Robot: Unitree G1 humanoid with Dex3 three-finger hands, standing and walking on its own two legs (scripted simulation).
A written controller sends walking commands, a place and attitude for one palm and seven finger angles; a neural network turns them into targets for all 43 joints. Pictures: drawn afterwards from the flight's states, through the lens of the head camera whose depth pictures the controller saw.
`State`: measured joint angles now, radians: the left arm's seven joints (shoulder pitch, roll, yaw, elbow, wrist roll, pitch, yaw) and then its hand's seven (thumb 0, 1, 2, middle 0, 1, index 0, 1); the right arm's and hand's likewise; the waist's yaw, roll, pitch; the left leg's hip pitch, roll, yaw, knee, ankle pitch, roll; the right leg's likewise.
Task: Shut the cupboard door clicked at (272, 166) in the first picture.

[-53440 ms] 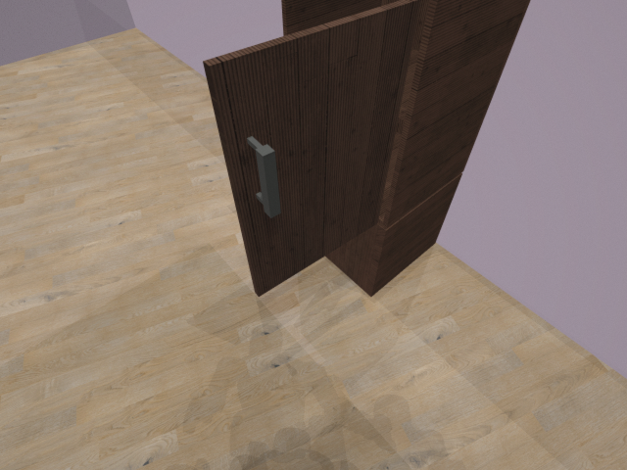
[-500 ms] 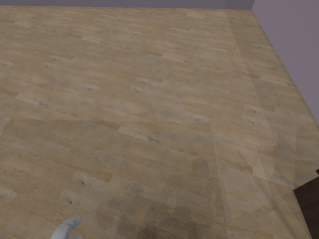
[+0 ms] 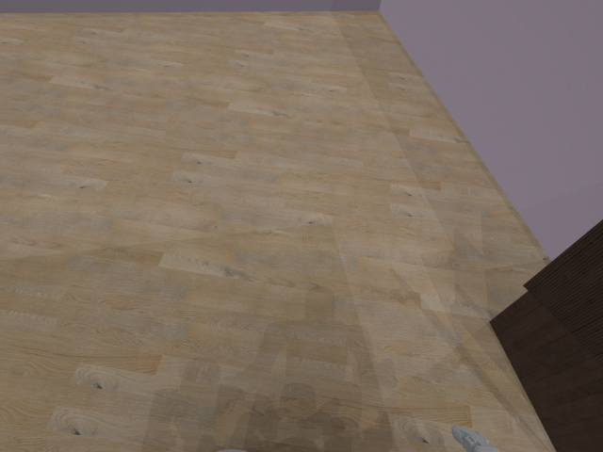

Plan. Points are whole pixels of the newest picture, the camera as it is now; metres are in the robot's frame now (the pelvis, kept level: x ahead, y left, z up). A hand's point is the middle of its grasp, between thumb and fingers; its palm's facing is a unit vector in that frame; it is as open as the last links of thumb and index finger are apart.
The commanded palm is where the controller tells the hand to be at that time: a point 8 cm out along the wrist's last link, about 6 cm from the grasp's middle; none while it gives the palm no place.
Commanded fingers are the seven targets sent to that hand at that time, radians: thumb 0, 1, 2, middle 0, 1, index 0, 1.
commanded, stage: turn to face it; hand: left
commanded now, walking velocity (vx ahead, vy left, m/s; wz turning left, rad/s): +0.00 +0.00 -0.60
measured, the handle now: out of the picture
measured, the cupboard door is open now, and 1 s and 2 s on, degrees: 19 19 19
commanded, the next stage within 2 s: take the last steps up to it in 1.44 s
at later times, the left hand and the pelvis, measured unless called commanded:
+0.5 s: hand (219, 419) +0.17 +0.13 -0.14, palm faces -0.32 -0.90 -0.28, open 7.4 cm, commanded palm none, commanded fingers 0.00 0.90 0.90 -0.20 -0.30 -0.20 -0.30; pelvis -0.01 -0.03 -0.01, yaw -19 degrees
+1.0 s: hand (209, 421) +0.17 +0.15 -0.17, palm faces -0.51 -0.83 -0.20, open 7.4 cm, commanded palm none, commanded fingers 0.00 0.90 0.90 -0.20 -0.30 -0.20 -0.30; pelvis +0.01 +0.01 +0.01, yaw -36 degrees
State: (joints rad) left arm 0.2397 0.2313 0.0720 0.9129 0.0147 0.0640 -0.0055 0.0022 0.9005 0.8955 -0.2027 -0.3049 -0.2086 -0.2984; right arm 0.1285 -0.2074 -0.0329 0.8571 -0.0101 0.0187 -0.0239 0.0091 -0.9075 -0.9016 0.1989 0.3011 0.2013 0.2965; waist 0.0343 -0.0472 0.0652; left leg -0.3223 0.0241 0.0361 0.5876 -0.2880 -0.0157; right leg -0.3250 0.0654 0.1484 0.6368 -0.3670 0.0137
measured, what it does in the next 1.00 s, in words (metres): steps on the spot, turning right: right foot, then left foot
